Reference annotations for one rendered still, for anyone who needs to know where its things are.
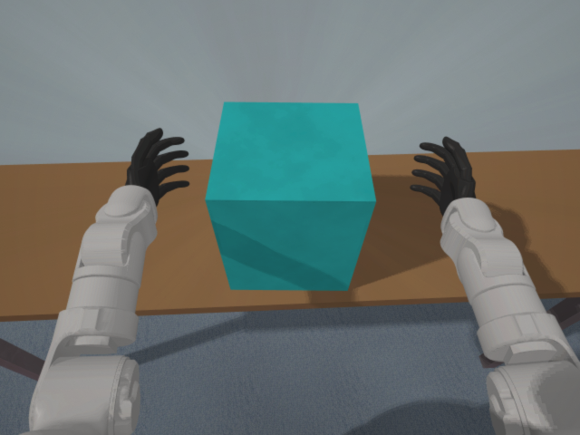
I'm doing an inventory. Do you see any robot right forearm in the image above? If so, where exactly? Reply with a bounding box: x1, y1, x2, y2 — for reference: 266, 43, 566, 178
440, 198, 580, 371

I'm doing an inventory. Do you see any left robot hand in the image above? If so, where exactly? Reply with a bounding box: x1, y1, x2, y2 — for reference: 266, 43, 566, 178
125, 128, 189, 207

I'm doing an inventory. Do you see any carton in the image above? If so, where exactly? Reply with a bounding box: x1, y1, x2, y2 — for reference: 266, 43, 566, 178
205, 101, 376, 291

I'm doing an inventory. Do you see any right robot hand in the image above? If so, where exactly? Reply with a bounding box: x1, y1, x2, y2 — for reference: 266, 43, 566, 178
410, 137, 476, 216

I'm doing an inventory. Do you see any robot right upper arm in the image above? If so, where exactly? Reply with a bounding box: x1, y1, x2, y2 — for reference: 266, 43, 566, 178
486, 361, 580, 435

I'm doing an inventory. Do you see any robot left forearm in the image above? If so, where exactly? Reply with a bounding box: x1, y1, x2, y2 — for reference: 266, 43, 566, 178
29, 185, 158, 431

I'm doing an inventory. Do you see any table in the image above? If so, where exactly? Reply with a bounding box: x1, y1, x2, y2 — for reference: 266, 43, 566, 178
0, 150, 580, 381

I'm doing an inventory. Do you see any robot left upper arm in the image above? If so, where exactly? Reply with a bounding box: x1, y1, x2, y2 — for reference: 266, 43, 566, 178
19, 355, 140, 435

